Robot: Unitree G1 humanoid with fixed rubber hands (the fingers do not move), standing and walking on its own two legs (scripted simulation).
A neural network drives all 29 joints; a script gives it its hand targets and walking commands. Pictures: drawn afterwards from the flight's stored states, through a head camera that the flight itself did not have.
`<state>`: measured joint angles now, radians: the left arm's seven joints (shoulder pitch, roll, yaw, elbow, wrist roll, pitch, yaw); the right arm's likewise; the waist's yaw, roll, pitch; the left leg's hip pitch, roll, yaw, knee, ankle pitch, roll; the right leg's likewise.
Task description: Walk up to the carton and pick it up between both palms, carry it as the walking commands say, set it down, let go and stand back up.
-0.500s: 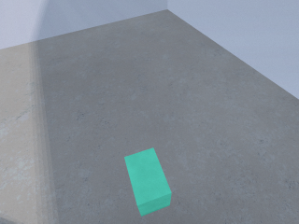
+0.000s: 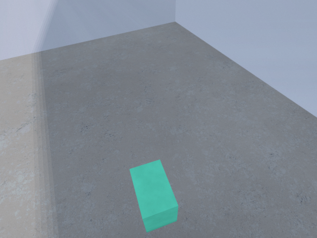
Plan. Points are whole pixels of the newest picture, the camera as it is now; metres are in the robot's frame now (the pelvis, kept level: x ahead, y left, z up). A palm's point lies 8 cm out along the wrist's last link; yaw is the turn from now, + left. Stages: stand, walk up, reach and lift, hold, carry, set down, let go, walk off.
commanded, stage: walk up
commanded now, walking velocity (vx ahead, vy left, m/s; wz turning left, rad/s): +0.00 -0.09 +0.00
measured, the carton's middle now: (153, 195) +0.49 +0.08 -0.64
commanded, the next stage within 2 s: none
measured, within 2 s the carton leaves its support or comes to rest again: neither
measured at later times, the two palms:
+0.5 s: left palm out of the picture +0.05 +0.22 -0.13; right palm out of the picture +0.03 -0.27 -0.14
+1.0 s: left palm out of the picture +0.02 +0.21 -0.13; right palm out of the picture +0.03 -0.27 -0.12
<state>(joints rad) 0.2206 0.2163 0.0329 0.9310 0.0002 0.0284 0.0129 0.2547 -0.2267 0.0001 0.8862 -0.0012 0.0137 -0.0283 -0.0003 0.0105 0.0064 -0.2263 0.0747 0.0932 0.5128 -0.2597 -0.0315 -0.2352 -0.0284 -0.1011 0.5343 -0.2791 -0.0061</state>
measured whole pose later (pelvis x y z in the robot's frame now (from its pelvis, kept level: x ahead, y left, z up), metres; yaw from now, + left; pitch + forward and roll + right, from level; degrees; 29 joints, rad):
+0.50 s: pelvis -0.01 -0.03 -0.01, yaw -1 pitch -2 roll +1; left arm 0.24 0.21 0.03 0.93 0.00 0.04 -0.01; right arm 0.29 -0.23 0.00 0.89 0.00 0.04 -0.04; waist 0.00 0.01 0.02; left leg -0.26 0.10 0.09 0.57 -0.27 -0.06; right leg -0.24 -0.01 -0.07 0.61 -0.34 -0.03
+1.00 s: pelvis -0.03 -0.03 +0.00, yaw +0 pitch +0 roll +0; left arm 0.26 0.20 0.03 0.93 0.00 0.00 0.02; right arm 0.25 -0.22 0.00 0.91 0.00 0.03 -0.03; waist 0.00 -0.01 0.01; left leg -0.22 0.04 0.08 0.46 -0.24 0.00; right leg -0.23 0.01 -0.10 0.46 -0.23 -0.06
